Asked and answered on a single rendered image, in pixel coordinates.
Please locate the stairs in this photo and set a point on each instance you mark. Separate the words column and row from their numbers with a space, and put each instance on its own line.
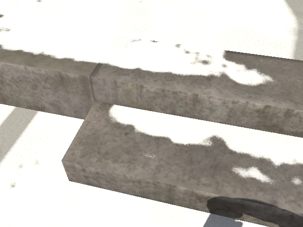
column 147, row 156

